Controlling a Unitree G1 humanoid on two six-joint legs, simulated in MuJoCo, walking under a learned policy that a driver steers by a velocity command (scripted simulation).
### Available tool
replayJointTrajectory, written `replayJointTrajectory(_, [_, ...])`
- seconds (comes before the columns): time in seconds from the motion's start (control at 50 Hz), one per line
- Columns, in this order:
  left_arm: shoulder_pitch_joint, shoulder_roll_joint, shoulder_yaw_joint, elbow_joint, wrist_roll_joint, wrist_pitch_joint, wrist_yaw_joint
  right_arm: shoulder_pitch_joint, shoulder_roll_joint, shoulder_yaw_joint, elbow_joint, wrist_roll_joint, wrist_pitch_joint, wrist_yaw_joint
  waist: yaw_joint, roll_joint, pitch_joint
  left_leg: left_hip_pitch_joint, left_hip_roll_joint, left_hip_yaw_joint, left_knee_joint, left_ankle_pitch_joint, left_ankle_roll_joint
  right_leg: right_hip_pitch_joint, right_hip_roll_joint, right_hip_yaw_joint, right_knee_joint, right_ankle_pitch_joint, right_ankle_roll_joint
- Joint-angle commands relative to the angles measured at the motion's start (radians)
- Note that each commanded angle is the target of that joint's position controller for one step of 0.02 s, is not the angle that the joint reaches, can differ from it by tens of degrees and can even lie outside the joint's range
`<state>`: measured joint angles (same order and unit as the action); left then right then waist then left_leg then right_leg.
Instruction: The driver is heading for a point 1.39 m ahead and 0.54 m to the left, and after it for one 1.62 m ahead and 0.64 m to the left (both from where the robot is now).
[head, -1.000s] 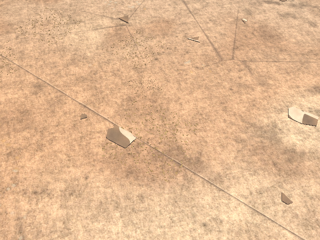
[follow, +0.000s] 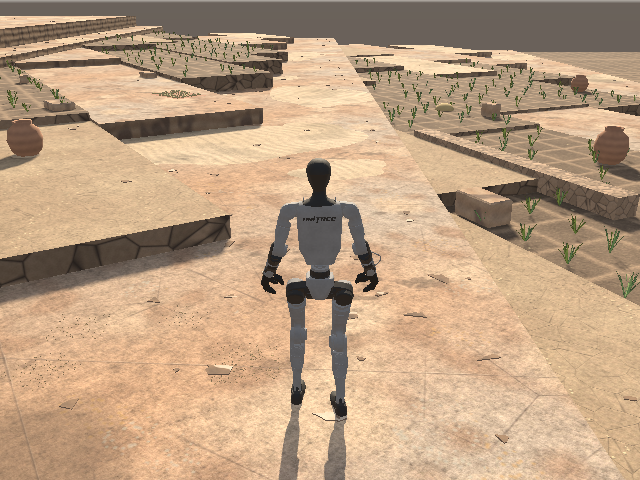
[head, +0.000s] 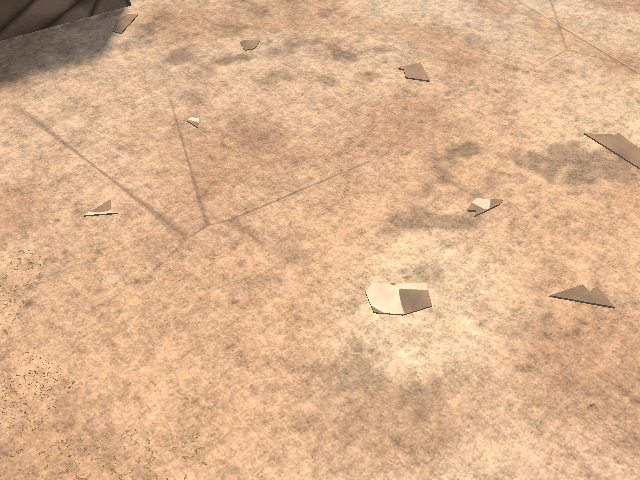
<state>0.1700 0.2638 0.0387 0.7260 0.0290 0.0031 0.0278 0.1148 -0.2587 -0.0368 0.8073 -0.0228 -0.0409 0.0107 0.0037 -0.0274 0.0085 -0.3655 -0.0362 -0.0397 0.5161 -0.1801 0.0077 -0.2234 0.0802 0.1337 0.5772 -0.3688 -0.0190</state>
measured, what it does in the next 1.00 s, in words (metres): steps on the spot, turning left: left foot, then right foot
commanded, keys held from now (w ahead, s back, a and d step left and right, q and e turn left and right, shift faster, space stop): q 0.78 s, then no key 0.22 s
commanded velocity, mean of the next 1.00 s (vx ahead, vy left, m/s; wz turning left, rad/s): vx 0.01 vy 0.00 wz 0.44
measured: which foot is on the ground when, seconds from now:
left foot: down 0.00-0.22, up 0.24-0.54, down 0.56-0.98, up 1.00-1.00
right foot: down 0.00-0.56, up 0.58-0.94, down 0.96-1.00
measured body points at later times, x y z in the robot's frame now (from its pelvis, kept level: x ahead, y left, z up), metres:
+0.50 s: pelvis +0.01 +0.03 +0.00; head +0.05 +0.04 +0.45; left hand +0.03 +0.34 -0.11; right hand +0.26 -0.18 -0.09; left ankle +0.01 +0.15 -0.71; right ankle -0.05 -0.10 -0.73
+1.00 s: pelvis +0.02 +0.04 +0.00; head +0.05 +0.04 +0.45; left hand +0.01 +0.35 -0.09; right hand +0.30 -0.12 -0.09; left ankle +0.00 +0.16 -0.73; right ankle +0.09 -0.06 -0.73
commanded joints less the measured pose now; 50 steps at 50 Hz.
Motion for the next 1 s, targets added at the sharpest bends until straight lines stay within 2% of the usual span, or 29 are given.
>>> replayJointTrajectory(0.02, [0.073, 0.149, 0.045, -0.026, -0.008, 0.015, 0.009, -0.070, -0.176, -0.037, -0.084, 0.024, -0.001, 0.011, 0.037, 0.176, -0.101, 0.148, 0.207, -0.302, -0.096, 0.338, 0.172, -0.007, -0.046, -0.030, -0.030, 0.070, 0.022])
replayJointTrajectory(0.04, [0.075, 0.154, 0.050, -0.029, -0.011, 0.022, 0.010, -0.074, -0.206, -0.047, -0.092, 0.031, 0.002, 0.010, 0.039, 0.164, -0.094, 0.138, 0.203, -0.311, -0.094, 0.311, 0.168, -0.012, -0.040, -0.045, -0.020, 0.074, 0.013])
replayJointTrajectory(0.06, [0.080, 0.145, 0.051, -0.029, -0.014, 0.023, 0.012, -0.068, -0.210, -0.051, -0.096, 0.032, 0.004, 0.008, 0.040, 0.166, -0.106, 0.138, 0.203, -0.327, -0.088, 0.321, 0.169, -0.004, -0.037, -0.055, -0.014, 0.078, 0.005])
replayJointTrajectory(0.14, [0.091, 0.110, 0.056, -0.025, -0.019, 0.019, 0.020, -0.041, -0.188, -0.055, -0.116, 0.037, 0.022, -0.011, 0.023, 0.160, -0.163, 0.160, 0.194, -0.367, -0.050, 0.389, 0.181, 0.004, -0.033, -0.070, 0.002, 0.114, -0.005])
replayJointTrajectory(0.18, [0.100, 0.111, 0.063, -0.023, -0.020, 0.018, 0.020, -0.062, -0.183, -0.058, -0.138, 0.042, 0.036, -0.018, 0.024, 0.107, -0.157, 0.092, 0.148, -0.331, -0.019, 0.328, 0.154, 0.048, -0.058, -0.058, -0.042, 0.181, -0.019])
replayJointTrajectory(0.22, [0.087, 0.146, 0.078, -0.030, -0.015, 0.021, 0.023, -0.090, -0.165, -0.056, -0.162, 0.053, 0.044, -0.015, 0.017, -0.027, -0.099, -0.082, 0.035, -0.191, 0.080, 0.130, 0.079, 0.119, -0.171, 0.035, -0.129, 0.392, -0.082])
replayJointTrajectory(0.24, [0.089, 0.170, 0.085, -0.036, -0.008, 0.020, 0.027, -0.085, -0.154, -0.054, -0.167, 0.049, 0.045, -0.010, 0.019, -0.110, -0.073, -0.192, -0.029, -0.094, 0.181, -0.035, 0.031, 0.171, -0.299, 0.137, -0.173, 0.552, -0.152])
replayJointTrajectory(0.26, [0.057, 0.169, 0.084, -0.055, -0.002, 0.014, 0.032, -0.076, -0.152, -0.057, -0.172, 0.036, 0.045, -0.003, 0.013, -0.164, -0.066, -0.260, -0.020, -0.041, 0.348, -0.333, 0.000, 0.187, -0.440, 0.225, -0.192, 0.707, -0.238])
replayJointTrajectory(0.28, [0.050, 0.156, 0.077, -0.074, -0.002, 0.007, 0.035, -0.078, -0.182, -0.071, -0.172, 0.032, 0.046, 0.002, 0.020, -0.089, -0.051, -0.306, 0.016, -0.049, 0.513, -0.416, -0.023, 0.189, -0.489, 0.242, -0.191, 0.799, -0.282])
replayJointTrajectory(0.3, [0.025, 0.153, 0.074, -0.085, -0.008, 0.001, 0.038, -0.064, -0.182, -0.078, -0.167, 0.040, 0.054, 0.003, 0.004, -0.026, -0.035, -0.332, 0.032, -0.063, 0.590, -0.405, -0.042, 0.195, -0.475, 0.197, -0.178, 0.822, -0.274])
replayJointTrajectory(0.32, [-0.001, 0.161, 0.077, -0.086, -0.021, -0.003, 0.037, -0.054, -0.157, -0.072, -0.166, 0.046, 0.062, 0.002, -0.008, -0.012, -0.010, -0.360, 0.054, -0.061, 0.564, -0.354, -0.058, 0.209, -0.432, 0.129, -0.173, 0.803, -0.236])
replayJointTrajectory(0.36, [0.023, 0.182, 0.085, -0.074, -0.030, 0.002, 0.036, -0.085, -0.115, -0.055, -0.182, 0.051, 0.069, 0.007, 0.025, -0.055, 0.000, -0.365, 0.061, -0.006, 0.502, -0.255, -0.086, 0.247, -0.367, 0.024, -0.168, 0.841, -0.200])
replayJointTrajectory(0.42, [0.045, 0.199, 0.092, -0.072, -0.029, 0.022, 0.035, -0.119, -0.097, -0.044, -0.222, 0.056, 0.068, 0.031, 0.052, -0.099, -0.030, -0.236, 0.058, 0.068, 0.348, -0.191, -0.084, 0.230, -0.334, -0.080, -0.162, 0.830, -0.180])
replayJointTrajectory(0.48, [0.046, 0.219, 0.097, -0.072, -0.042, 0.022, 0.025, -0.090, -0.124, -0.058, -0.235, 0.053, 0.072, 0.039, 0.045, -0.127, -0.057, -0.098, 0.029, 0.131, 0.204, -0.160, -0.055, 0.196, -0.345, -0.131, -0.118, 0.810, -0.159])
replayJointTrajectory(0.52, [0.022, 0.213, 0.094, -0.072, -0.060, 0.007, 0.018, 0.000, -0.142, -0.077, -0.219, 0.046, 0.077, 0.032, -0.010, -0.121, -0.087, 0.059, -0.012, 0.163, 0.028, -0.040, -0.009, 0.147, -0.326, -0.183, 0.003, 0.824, -0.114])
replayJointTrajectory(0.54, [0.051, 0.188, 0.088, -0.061, -0.060, -0.009, 0.011, 0.081, -0.180, -0.095, -0.205, 0.042, 0.077, 0.019, -0.046, -0.072, -0.124, 0.222, -0.015, 0.113, -0.081, 0.123, 0.033, 0.062, -0.280, -0.237, 0.146, 0.758, -0.054])
replayJointTrajectory(0.56, [0.056, 0.149, 0.074, -0.088, -0.017, -0.022, 0.005, 0.153, -0.291, -0.124, -0.216, 0.041, 0.076, -0.003, -0.061, 0.135, -0.182, 0.472, 0.193, -0.199, -0.081, 0.581, 0.131, -0.216, -0.196, -0.269, 0.416, 0.269, 0.041])
replayJointTrajectory(0.58, [0.047, 0.100, 0.054, -0.123, 0.020, -0.029, 0.000, 0.153, -0.356, -0.119, -0.240, 0.005, 0.064, -0.004, -0.035, 0.285, -0.276, 0.514, 0.450, -0.570, -0.082, 0.850, 0.369, -0.410, -0.052, -0.152, 0.660, -0.401, 0.086])
replayJointTrajectory(0.6, [0.014, 0.152, 0.068, -0.105, -0.005, -0.025, -0.006, 0.163, -0.291, -0.098, -0.237, 0.009, 0.049, 0.007, -0.082, 0.128, -0.294, 0.470, 0.438, -0.471, -0.067, 0.904, 0.404, -0.414, -0.088, -0.034, 0.766, -0.388, 0.102])
replayJointTrajectory(0.62, [-0.001, 0.156, 0.065, -0.128, -0.039, -0.019, 0.000, 0.104, -0.290, -0.104, -0.227, 0.004, 0.041, 0.009, -0.049, 0.164, -0.240, 0.364, 0.398, -0.471, -0.133, 0.509, 0.379, -0.449, -0.090, -0.036, 0.735, -0.287, 0.091])
replayJointTrajectory(0.64, [-0.014, 0.179, 0.076, -0.105, -0.035, -0.010, 0.016, 0.033, -0.248, -0.095, -0.232, 0.029, 0.040, 0.003, -0.026, 0.096, -0.126, 0.271, 0.304, -0.392, -0.174, 0.254, 0.291, -0.450, -0.125, -0.038, 0.656, -0.190, 0.085])
replayJointTrajectory(0.66, [-0.022, 0.187, 0.082, -0.103, -0.021, 0.000, 0.027, -0.022, -0.216, -0.083, -0.240, 0.037, 0.047, -0.007, -0.007, 0.106, -0.079, 0.174, 0.257, -0.342, -0.191, 0.152, 0.238, -0.409, -0.131, -0.040, 0.585, -0.112, 0.085])
replayJointTrajectory(0.7, [0.006, 0.158, 0.079, -0.097, -0.009, 0.007, 0.025, -0.039, -0.213, -0.079, -0.249, 0.030, 0.055, -0.018, 0.019, 0.126, -0.071, 0.079, 0.198, -0.297, -0.206, 0.125, 0.217, -0.317, -0.093, -0.064, 0.537, -0.030, 0.094])
replayJointTrajectory(0.78, [-0.010, 0.106, 0.057, -0.102, -0.018, -0.010, 0.015, 0.000, -0.215, -0.085, -0.241, 0.031, 0.060, -0.039, 0.000, 0.162, -0.100, 0.096, 0.168, -0.312, -0.197, 0.041, 0.209, -0.271, -0.072, -0.053, 0.324, 0.023, 0.104])
replayJointTrajectory(0.88, [-0.021, 0.122, 0.055, -0.110, -0.030, -0.022, -0.005, 0.017, -0.206, -0.078, -0.238, 0.023, 0.070, -0.029, -0.033, 0.206, -0.106, 0.091, 0.191, -0.385, -0.165, -0.027, 0.209, -0.169, -0.073, -0.067, 0.154, 0.006, 0.089])
replayJointTrajectory(0.94, [0.024, 0.101, 0.052, -0.101, -0.029, -0.037, -0.021, 0.000, -0.178, -0.059, -0.236, 0.031, 0.076, -0.028, 0.007, 0.196, -0.099, 0.074, 0.164, -0.397, -0.107, 0.014, 0.166, -0.023, -0.069, -0.093, -0.104, 0.136, 0.050])
replayJointTrajectory(0.96, [0.027, 0.114, 0.053, -0.105, -0.015, -0.041, -0.021, 0.035, -0.149, -0.048, -0.226, 0.029, 0.073, -0.029, 0.006, 0.159, -0.098, 0.039, 0.130, -0.376, -0.076, -0.028, 0.118, 0.055, -0.117, -0.051, -0.185, 0.219, 0.027])
replayJointTrajectory(0.98, [0.037, 0.177, 0.061, -0.121, 0.007, -0.042, -0.017, 0.079, -0.106, -0.034, -0.224, 0.012, 0.067, -0.028, -0.024, -0.005, -0.117, -0.022, 0.049, -0.275, 0.076, -0.173, 0.052, 0.123, -0.293, 0.114, -0.235, 0.350, -0.032])
replayJointTrajectory(1.0, [-0.004, 0.191, 0.058, -0.100, 0.030, -0.040, -0.021, 0.068, -0.117, -0.042, -0.247, 0.022, 0.060, -0.030, -0.074, -0.227, -0.063, -0.055, -0.041, -0.126, 0.133, -0.307, 0.005, 0.002, -0.391, 0.265, -0.272, 0.373, -0.168])
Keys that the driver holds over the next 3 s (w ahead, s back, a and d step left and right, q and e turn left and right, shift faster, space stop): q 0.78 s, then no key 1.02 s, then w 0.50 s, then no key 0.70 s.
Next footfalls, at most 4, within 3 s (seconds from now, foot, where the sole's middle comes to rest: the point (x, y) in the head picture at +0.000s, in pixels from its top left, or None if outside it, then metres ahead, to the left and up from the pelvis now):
0.56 left None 0.04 0.17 -0.77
0.96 right None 0.13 -0.04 -0.77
1.22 left None -0.03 0.17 -0.77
2.46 left None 0.31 0.36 -0.77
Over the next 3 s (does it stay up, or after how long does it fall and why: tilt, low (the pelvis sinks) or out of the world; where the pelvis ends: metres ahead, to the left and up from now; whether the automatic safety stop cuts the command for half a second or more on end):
stays up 0.30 0.24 0.01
